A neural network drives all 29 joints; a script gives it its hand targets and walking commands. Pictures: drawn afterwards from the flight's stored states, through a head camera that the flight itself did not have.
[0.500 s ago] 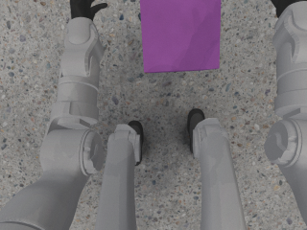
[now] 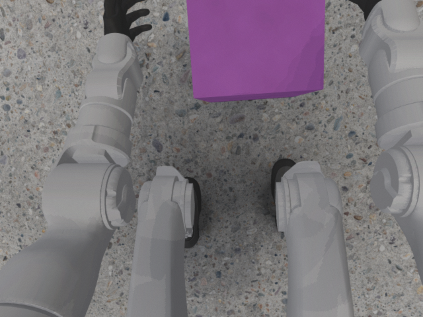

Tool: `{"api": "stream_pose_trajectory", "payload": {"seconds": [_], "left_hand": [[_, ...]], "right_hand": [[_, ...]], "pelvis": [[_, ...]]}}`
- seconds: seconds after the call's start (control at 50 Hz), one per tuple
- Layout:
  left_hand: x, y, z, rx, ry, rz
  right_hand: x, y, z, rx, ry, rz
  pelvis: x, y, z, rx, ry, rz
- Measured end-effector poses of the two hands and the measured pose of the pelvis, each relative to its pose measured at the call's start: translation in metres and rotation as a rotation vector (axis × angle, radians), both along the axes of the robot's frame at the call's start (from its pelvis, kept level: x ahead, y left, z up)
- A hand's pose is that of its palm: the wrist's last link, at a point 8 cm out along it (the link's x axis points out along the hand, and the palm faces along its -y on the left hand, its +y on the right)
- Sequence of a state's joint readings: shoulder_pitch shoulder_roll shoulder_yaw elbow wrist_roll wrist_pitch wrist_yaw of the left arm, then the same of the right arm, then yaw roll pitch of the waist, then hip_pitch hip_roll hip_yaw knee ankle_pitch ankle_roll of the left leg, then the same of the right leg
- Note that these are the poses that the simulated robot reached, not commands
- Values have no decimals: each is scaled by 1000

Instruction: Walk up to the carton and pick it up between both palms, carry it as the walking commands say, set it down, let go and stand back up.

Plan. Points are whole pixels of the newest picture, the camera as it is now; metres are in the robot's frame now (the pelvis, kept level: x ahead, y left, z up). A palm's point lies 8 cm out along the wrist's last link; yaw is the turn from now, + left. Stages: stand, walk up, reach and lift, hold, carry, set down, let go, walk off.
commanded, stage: reach and lift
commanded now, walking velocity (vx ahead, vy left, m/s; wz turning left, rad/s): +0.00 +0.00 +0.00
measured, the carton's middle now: (251, 47) +0.53 -0.07 -0.32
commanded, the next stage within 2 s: none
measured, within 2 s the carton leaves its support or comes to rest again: leaves its support in 1.88 s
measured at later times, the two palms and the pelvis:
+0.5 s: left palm (136, 43) +0.55 +0.15 -0.25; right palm (342, 13) +0.55 -0.22 -0.25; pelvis +0.00 +0.00 -0.05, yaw +1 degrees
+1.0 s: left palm (151, 44) +0.54 +0.12 -0.24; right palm (329, 3) +0.56 -0.19 -0.22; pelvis -0.01 +0.00 -0.06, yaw +1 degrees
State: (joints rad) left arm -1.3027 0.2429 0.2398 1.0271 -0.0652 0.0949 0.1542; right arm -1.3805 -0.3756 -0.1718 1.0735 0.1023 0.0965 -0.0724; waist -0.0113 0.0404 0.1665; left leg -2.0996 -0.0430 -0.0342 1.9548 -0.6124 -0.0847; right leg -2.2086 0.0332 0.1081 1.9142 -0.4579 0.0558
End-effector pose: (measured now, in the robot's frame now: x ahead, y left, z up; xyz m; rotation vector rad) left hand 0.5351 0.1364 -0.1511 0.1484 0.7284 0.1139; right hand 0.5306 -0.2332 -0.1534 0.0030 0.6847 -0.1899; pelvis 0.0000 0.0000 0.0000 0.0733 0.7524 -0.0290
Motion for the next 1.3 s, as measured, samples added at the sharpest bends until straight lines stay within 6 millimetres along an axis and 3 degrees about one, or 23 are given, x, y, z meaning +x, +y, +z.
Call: {"api": "stream_pose_trajectory", "payload": {"seconds": [0.1,0.2,0.28,0.32,0.38,0.48,0.54,0.6,0.7,0.74,0.82,0.86,0.92,0.98,1.04,1.16,1.3], "left_hand": [[6,18,-22,-22,-5,4],[13,-10,-64,-101,19,-75],[10,-38,-100,-128,51,-114],[8,-43,-112,-127,51,-111],[4,-31,-121,-90,51,-74],[12,10,-105,-9,-15,-22],[16,18,-91,0,-28,-34],[16,4,-77,-25,-13,-80],[13,-39,-64,-106,3,-115],[12,-49,-65,-118,16,-103],[13,-42,-68,-100,10,-74],[11,-34,-70,-90,9,-67],[5,-26,-77,-85,35,-74],[3,-24,-87,-96,57,-52],[9,-15,-93,-80,42,-55],[22,-25,-96,-65,37,-87],[16,-27,-97,-89,47,-50]], "right_hand": [[-10,9,-31,-20,71,24],[-22,0,-69,-47,120,3],[-10,-9,-90,-44,73,-31],[-4,-10,-100,-41,67,-32],[1,-5,-109,-36,95,-21],[15,12,-98,12,27,-5],[16,16,-90,18,2,-3],[7,12,-86,12,20,-14],[-20,-3,-75,-9,57,-27],[-28,-13,-72,-22,76,-36],[-28,-30,-70,-54,86,-35],[-19,-23,-72,-48,86,-1],[2,16,-76,21,79,83],[24,42,-73,29,47,91],[33,47,-72,45,36,96],[17,36,-86,64,44,49],[15,35,-85,34,30,74]], "pelvis": [[-11,1,-21,-4,-37,27],[-17,6,-39,-43,-72,45],[-16,12,-47,-62,-92,53],[-14,12,-48,-64,-124,52],[-5,9,-51,-54,-121,43],[2,4,-53,-33,-153,37],[1,4,-56,-27,-153,55],[-1,6,-58,-32,-141,65],[-8,9,-58,-37,-130,60],[-13,9,-58,-39,-129,50],[-21,7,-58,-42,-152,33],[-23,4,-58,-40,-162,28],[-22,0,-57,-34,-159,23],[-17,-2,-56,-27,-138,29],[-9,-2,-56,-26,-109,43],[5,5,-58,-34,-65,66],[7,10,-64,-40,-65,75]]}}
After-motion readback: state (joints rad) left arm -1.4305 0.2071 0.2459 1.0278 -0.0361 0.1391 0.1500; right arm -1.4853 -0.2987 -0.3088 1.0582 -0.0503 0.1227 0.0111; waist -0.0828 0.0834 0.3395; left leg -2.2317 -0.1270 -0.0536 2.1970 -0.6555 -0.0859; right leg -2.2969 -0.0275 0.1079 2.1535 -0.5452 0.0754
